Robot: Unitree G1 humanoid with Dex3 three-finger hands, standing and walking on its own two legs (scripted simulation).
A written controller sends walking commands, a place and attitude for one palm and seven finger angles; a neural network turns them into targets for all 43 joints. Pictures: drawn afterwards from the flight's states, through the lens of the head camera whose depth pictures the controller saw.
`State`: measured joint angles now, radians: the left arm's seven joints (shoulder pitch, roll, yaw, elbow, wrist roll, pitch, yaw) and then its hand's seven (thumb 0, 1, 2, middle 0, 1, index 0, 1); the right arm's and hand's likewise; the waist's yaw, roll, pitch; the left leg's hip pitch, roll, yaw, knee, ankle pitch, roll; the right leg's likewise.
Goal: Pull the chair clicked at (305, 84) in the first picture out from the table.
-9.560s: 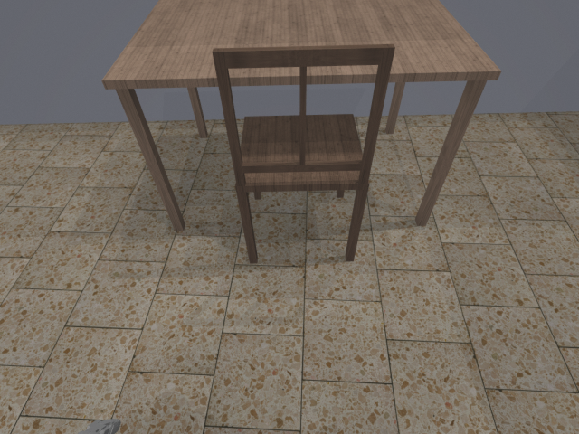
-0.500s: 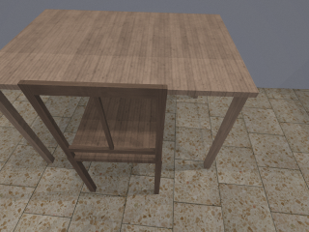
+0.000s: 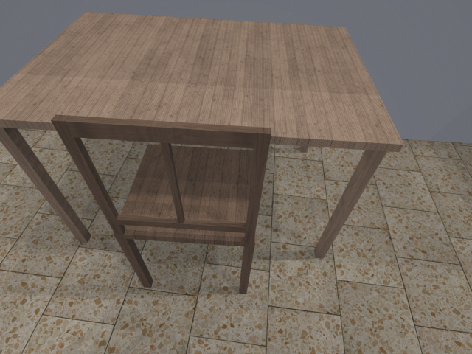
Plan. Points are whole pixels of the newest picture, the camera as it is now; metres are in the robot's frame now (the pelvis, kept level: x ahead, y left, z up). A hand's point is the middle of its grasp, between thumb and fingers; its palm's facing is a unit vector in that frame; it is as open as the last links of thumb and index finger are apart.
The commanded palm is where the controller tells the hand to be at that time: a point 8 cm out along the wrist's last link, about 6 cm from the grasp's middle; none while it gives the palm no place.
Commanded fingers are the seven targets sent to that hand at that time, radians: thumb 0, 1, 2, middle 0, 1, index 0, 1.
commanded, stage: look again from close up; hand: left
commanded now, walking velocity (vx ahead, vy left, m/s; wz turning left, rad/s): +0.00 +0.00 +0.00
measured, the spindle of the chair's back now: (174, 187) +0.50 +0.19 -0.08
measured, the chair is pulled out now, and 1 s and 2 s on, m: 0.00 0.00 0.00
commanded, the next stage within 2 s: raise the hand toward the chair's back in 0.82 s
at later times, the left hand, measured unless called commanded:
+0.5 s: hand out of the picture +0.01 +0.17 -0.18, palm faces +0.02 -0.99 -0.16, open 7.3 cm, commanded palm none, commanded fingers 0.00 0.90 0.90 -0.20 -0.30 -0.20 -0.30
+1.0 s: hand out of the picture +0.06 +0.19 -0.15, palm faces +0.15 -0.96 -0.22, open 7.3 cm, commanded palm +0.12 +0.22 -0.07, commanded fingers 0.00 0.78 0.85 -0.19 -0.28 -0.19 -0.28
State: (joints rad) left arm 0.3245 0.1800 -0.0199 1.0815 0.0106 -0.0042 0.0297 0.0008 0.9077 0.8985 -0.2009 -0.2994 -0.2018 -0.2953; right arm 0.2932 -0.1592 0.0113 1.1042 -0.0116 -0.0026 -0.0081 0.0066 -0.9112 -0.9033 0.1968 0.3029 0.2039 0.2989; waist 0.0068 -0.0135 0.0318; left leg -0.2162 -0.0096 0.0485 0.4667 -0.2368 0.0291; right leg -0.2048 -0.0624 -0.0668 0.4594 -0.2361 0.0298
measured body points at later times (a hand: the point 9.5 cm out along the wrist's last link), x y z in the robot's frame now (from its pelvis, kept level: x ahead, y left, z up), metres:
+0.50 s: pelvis +0.01 +0.01 +0.00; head +0.02 +0.02 +0.45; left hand +0.01 +0.22 -0.16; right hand +0.02 -0.22 -0.15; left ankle +0.01 +0.10 -0.74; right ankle +0.01 -0.14 -0.74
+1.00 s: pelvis +0.01 +0.01 +0.00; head +0.03 +0.01 +0.45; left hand +0.05 +0.24 -0.13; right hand +0.03 -0.22 -0.15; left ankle +0.01 +0.10 -0.74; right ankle +0.01 -0.14 -0.74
